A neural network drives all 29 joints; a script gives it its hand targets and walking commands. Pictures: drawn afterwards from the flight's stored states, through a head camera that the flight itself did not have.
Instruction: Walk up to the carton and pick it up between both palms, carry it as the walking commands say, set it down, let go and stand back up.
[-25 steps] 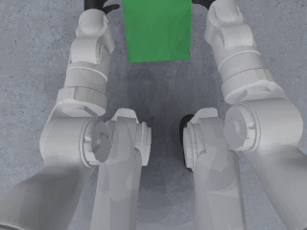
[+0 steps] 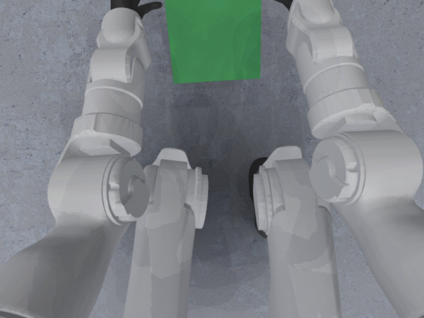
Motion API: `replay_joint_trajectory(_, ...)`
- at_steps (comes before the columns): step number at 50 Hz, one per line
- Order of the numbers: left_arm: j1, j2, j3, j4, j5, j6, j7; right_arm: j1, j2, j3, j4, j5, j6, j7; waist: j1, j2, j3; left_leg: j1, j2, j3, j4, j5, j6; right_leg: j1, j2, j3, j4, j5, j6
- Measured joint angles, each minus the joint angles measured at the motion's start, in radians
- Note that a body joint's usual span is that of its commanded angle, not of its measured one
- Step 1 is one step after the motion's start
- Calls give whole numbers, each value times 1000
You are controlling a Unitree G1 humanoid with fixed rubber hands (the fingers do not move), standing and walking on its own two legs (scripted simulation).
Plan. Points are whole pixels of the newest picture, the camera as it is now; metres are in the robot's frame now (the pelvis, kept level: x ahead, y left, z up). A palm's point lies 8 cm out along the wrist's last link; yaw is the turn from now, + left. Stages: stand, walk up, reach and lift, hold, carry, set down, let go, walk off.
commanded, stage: set down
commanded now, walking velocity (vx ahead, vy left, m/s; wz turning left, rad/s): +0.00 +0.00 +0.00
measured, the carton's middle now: out of the picture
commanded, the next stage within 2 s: none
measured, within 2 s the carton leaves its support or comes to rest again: rests again in 0.42 s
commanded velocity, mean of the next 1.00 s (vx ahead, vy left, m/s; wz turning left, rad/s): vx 0.00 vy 0.00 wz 0.00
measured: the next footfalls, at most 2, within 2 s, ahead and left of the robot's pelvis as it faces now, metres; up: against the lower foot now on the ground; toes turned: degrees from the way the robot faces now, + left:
none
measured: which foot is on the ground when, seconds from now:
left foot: down 0.00-1.00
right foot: down 0.00-1.00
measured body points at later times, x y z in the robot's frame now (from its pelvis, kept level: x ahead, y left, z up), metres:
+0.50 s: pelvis +0.01 +0.00 +0.00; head +0.38 -0.01 +0.24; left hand +0.54 +0.12 -0.20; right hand +0.55 -0.12 -0.20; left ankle +0.09 +0.12 -0.34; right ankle +0.10 -0.12 -0.34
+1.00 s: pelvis +0.01 +0.00 +0.00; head +0.39 -0.01 +0.24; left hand +0.54 +0.13 -0.21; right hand +0.55 -0.12 -0.21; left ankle +0.09 +0.12 -0.34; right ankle +0.10 -0.12 -0.34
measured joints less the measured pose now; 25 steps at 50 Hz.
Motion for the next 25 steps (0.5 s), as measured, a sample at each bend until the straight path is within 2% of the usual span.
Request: replay_joint_trajectory(25,11,0,20,8,15,-34,-35,10,6,-52,-6,-51,-24,44,2,7,-25,-17,5,3,-1,-20,11,-12,-5,0,-3,-24,0)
